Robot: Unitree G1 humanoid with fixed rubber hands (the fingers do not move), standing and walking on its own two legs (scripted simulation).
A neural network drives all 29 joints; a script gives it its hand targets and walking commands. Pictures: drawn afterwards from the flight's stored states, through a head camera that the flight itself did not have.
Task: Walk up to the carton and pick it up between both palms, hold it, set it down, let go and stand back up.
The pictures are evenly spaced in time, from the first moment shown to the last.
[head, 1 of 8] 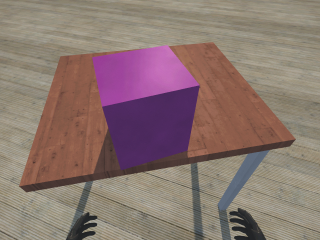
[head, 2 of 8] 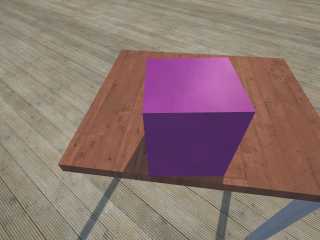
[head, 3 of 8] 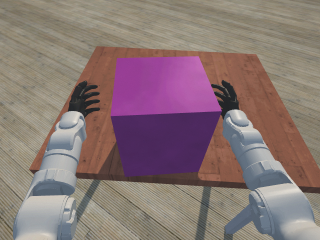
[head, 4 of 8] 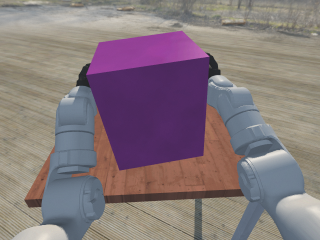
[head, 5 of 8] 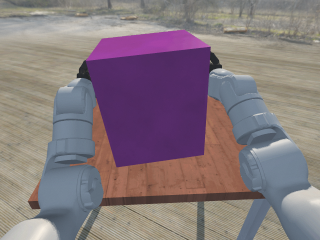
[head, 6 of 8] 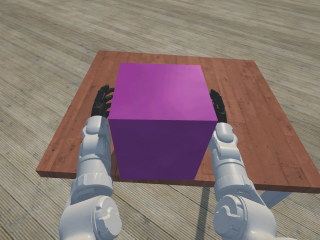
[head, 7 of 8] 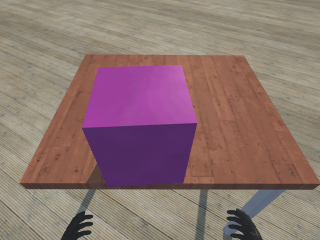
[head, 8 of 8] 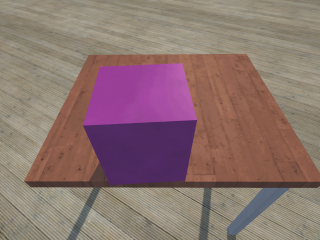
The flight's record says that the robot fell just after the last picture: no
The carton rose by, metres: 0.20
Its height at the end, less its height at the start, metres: +0.00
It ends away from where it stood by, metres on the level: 0.02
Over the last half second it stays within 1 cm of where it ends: yes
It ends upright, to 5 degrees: yes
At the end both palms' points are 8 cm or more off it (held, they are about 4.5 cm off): yes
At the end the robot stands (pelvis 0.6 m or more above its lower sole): yes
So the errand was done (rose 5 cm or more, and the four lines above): yes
